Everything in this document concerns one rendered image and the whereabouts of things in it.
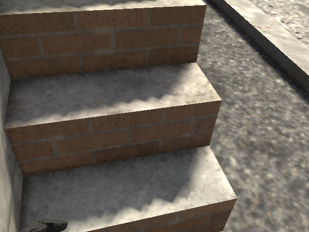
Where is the robot left hand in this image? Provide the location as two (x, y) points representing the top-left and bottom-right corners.
(20, 218), (68, 232)

